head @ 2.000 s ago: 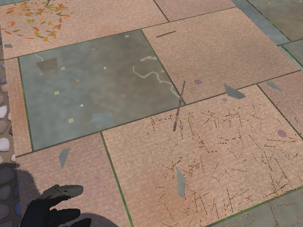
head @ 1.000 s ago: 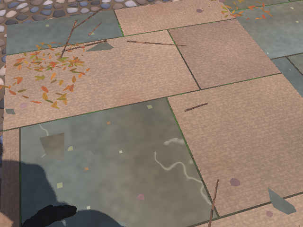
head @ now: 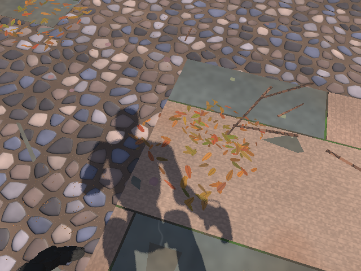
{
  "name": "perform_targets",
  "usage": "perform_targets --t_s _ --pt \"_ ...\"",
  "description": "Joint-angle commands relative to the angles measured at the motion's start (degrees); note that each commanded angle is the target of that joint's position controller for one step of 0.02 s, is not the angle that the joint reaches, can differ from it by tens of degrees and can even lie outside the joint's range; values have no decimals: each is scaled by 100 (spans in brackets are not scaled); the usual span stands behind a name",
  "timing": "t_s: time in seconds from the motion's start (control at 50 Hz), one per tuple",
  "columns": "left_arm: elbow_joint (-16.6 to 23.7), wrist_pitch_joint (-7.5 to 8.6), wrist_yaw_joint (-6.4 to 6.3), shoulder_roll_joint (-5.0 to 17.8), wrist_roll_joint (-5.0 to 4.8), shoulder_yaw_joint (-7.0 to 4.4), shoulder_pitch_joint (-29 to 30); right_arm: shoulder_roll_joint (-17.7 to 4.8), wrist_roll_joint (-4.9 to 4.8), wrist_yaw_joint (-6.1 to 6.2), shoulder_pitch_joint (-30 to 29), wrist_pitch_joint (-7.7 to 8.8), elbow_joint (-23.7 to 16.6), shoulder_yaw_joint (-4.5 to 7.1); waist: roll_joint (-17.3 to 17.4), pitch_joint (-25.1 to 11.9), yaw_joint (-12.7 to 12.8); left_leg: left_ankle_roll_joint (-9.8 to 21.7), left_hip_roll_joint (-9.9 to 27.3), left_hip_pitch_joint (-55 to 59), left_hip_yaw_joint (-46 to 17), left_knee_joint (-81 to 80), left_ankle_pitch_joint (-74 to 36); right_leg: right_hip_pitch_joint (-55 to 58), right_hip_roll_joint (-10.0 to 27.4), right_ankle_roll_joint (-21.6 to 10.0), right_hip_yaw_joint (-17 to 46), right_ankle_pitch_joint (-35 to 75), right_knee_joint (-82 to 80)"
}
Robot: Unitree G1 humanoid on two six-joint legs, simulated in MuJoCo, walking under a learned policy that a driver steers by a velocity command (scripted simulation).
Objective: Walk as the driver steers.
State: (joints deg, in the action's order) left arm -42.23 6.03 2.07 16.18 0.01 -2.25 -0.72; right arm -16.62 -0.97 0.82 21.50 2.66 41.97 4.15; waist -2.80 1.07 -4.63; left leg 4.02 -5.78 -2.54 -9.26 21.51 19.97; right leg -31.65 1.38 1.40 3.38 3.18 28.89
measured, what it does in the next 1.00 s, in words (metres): walks ahead, turning right: right foot, then left foot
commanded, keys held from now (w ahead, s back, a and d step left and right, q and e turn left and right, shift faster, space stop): w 0.38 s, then e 0.62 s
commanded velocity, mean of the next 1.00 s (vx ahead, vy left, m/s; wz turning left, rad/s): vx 0.30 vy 0.00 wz -0.17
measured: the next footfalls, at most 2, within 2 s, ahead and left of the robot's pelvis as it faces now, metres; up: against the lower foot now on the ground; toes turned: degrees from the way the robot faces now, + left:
right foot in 0.06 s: +0.21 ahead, -0.13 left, +0.00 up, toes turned +2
left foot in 0.54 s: +0.49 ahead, +0.12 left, +0.00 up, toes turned +0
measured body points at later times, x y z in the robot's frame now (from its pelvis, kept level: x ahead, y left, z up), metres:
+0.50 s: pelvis +0.28 -0.02 +0.00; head +0.31 -0.01 +0.45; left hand +0.24 +0.26 -0.13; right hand +0.53 -0.23 -0.07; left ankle +0.45 +0.13 -0.71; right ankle +0.17 -0.13 -0.74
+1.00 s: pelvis +0.39 -0.02 -0.01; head +0.41 -0.06 +0.44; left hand +0.58 +0.23 -0.09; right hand +0.47 -0.33 -0.13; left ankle +0.44 +0.12 -0.72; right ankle +0.39 -0.12 -0.74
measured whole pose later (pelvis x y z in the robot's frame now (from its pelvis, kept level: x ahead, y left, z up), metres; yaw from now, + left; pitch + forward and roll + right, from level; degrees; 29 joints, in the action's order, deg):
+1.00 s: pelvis +0.39 -0.02 -0.01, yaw -15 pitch +1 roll +3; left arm -39.6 -3.5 -0.3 17.9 0.3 -4.6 -11.9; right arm -17.2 0.3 1.1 5.1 -0.6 45.7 4.3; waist 1.0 2.3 0.5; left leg -2.6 5.6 -20.7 9.5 40.1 22.8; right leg -20.8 1.7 -2.6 -1.2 -17.6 36.4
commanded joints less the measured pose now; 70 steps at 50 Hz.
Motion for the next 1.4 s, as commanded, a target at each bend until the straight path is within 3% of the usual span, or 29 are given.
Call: perform_targets --t_s 0.02,0.04,0.06,0.08,0.1,0.12,0.16,0.2,0.24,0.3,0.44,0.5,0.54,0.56,0.58,0.6,0.64,0.68,0.74,0.86,0.94,0.96,0.98,1.0,1.02,1.06,1.12,1.22,1.4 --pt "427 153 16 726 -13 -221 225 -861 9 34 133 -16 -141 232 1042 52 199 679 1663 66 -1063 -25 -2514 437 -54 -286 -153 -600 -189" --pt "277 175 -12 848 15 -303 -296 -790 12 30 45 -35 -162 199 1009 -228 479 563 1430 77 -904 529 -3348 1155 -171 -452 -300 -571 -402" --pt "148 196 -36 1063 83 -381 -1086 -606 58 17 -21 -38 -239 112 815 -956 848 386 1132 -371 -644 1676 -3357 2502 307 -774 117 -370 -162" --pt "24 174 -58 1538 150 -513 -1946 -305 38 19 548 15 -305 1 -349 -1927 880 -61 391 -2145 -88 3684 -1735 4691 1484 -1576 2045 -771 -124" --pt "-229 114 14 1346 -18 -494 -2307 -291 -44 23 824 77 -261 -45 -1467 -2113 871 -271 -9 -3513 -32 4948 1273 5342 2112 -2035 4015 -2182 -1014" --pt "-181 89 15 934 -138 -367 -2049 -767 -121 11 307 110 -289 57 -720 -1248 977 -232 329 -4131 -265 5387 1072 4775 1997 -1790 3745 -3102 -1238" --pt "-78 -2 -23 644 -14 -247 -1408 -760 -17 -15 -601 147 -497 53 -12 -177 810 -206 817 -4095 188 4957 238 3272 1518 -1491 2355 -2395 -1497" --pt "-72 10 -45 497 71 -175 -1206 -601 51 -46 -559 141 -472 63 -175 -55 550 -234 1113 -3574 283 4365 -199 2589 1184 -1394 1734 -1510 -1734" --pt "-150 41 -58 564 13 -186 -1279 -394 48 -58 -473 114 -435 15 -274 -105 480 -310 1181 -3438 438 3984 -314 2405 1091 -1470 1319 -873 -1903" --pt "-264 34 -110 815 -44 -248 -1435 -259 97 -56 -979 135 -604 -60 -123 -17 581 -444 1250 -3614 581 2995 -1026 2420 1053 -1503 827 -137 -2081" --pt "-634 -184 -185 884 -121 -226 -2187 -142 72 -225 -2199 293 -908 -114 -98 171 969 -434 758 -2881 843 964 -2500 2670 849 -1161 315 1013 -1626" --pt "-646 -308 -255 1008 -128 -266 -2109 -397 140 -270 -1923 365 -844 -4 -279 -113 667 -243 579 -2244 712 511 -2338 3004 903 -896 592 1548 -848" --pt "-465 -295 -273 909 -95 -233 -1868 -838 255 -178 -927 392 -573 158 -55 -829 132 75 898 -377 617 285 -4001 2394 395 -506 396 1370 477" --pt "-259 -236 -248 461 60 -85 -2082 -1284 419 -88 -294 343 -562 238 985 -1755 41 666 2346 1667 -522 1007 -6493 831 -119 -169 176 -1147 2312" --pt "-388 -233 -233 264 -49 13 -2978 -1185 332 -103 -229 193 -605 200 1996 -2861 197 1472 3482 2616 -1764 1070 -6796 -155 -487 44 205 -4688 3857" --pt "-457 -302 -242 888 -172 -167 -2757 -860 223 -94 -336 60 -676 141 1304 -2771 51 1307 3102 2051 -1529 761 -5462 -285 -189 96 464 -4438 4312" --pt "-287 -513 -326 819 -197 -230 -2068 -501 112 -49 -1063 -32 -609 14 927 -1322 293 1002 2552 536 -608 178 -3856 -691 159 252 73 -3723 4218" --pt "-269 -808 -420 612 -130 -248 -2220 -516 231 -67 -1672 -40 -554 26 1147 -700 670 912 2248 -1139 53 -484 -2694 149 290 390 -95 -3205 3942" --pt "-113 -945 -456 472 -65 -273 -2204 -561 282 -43 -2028 29 -475 73 1168 -544 813 987 2238 -1723 631 -813 -2293 557 332 361 -240 -2616 3365" --pt "332 -955 -244 582 -43 -294 -1457 -848 134 63 -1952 -100 -196 176 967 -663 599 898 2508 -1223 1005 -682 -1989 990 395 58 -412 -1994 1885" --pt "370 -967 -167 684 -6 -402 -1609 -847 -44 50 -1855 -236 14 199 759 -560 736 336 2310 -1156 1317 140 -1233 1778 59 -350 -713 -1507 409" --pt "355 -949 -214 923 28 -489 -1766 -637 -7 35 -1555 -278 158 158 170 -423 719 -80 1942 -1486 1644 943 -644 2125 187 -585 -246 -718 -277" --pt "520 -929 -341 1639 8 -641 -1764 -327 250 3 -1407 -295 26 70 -1657 -323 445 -741 1041 -2859 2227 2759 1157 2748 1577 -1282 1745 1146 -739" --pt "666 -814 -295 1729 182 -610 -1766 -505 250 62 -1997 -292 -192 112 -1501 -434 796 -825 507 -3568 1227 3993 1960 2486 2057 -2163 2698 1008 -1054" --pt "655 -684 -248 1545 223 -565 -1708 -649 141 90 -2166 -301 -199 165 -871 -520 820 -713 610 -3677 783 4458 1615 2440 1830 -2066 2333 568 -1128" --pt "739 -597 -291 1193 14 -478 -1141 -681 114 171 -1909 -331 4 225 -359 -517 524 -623 782 -3725 579 4366 712 2460 1368 -1473 1698 76 -1003" --pt "852 -644 -393 1005 -1 -383 -976 -649 127 171 -1778 -296 62 247 -438 -740 400 -727 643 -3303 571 4302 113 2386 1100 -1384 1415 613 -922" --pt "919 -718 -473 1150 -44 -456 -1114 -454 79 114 -1981 -247 21 154 -466 -739 561 -886 517 -3029 457 2821 -103 2614 977 -1416 1639 163 -828" --pt "1091 -856 -382 1165 -130 -478 -705 -634 24 -85 -1527 -82 100 196 -632 -704 385 -659 324 -1535 470 528 -455 2233 653 -1244 2510 180 -425"
Over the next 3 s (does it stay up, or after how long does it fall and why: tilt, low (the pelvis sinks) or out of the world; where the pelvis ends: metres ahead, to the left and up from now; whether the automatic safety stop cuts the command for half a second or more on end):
stays up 0.54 -0.09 0.01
